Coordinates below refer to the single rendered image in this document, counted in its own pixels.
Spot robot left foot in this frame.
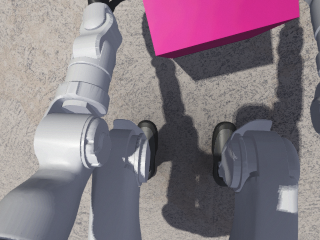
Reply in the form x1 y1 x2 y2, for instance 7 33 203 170
137 120 158 180

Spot right robot upper arm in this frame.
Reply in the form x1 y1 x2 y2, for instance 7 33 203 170
310 82 320 135

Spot left robot hand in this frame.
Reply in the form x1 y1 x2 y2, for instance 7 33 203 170
88 0 125 12

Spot robot right forearm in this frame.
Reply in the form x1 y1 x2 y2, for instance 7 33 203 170
304 0 320 77

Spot left robot shin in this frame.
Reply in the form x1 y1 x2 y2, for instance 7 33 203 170
113 119 147 140

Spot carton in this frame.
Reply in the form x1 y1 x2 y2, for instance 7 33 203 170
142 0 300 59

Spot robot left forearm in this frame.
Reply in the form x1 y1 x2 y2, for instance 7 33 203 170
33 2 123 155

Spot left robot upper arm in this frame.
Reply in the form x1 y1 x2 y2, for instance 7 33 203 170
0 112 112 240

